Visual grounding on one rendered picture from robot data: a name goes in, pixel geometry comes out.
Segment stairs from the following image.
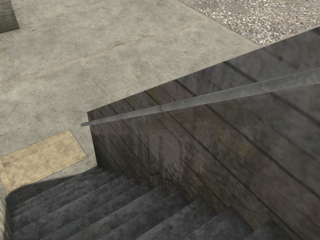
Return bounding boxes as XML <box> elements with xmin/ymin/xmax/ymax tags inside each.
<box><xmin>9</xmin><ymin>166</ymin><xmax>293</xmax><ymax>240</ymax></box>

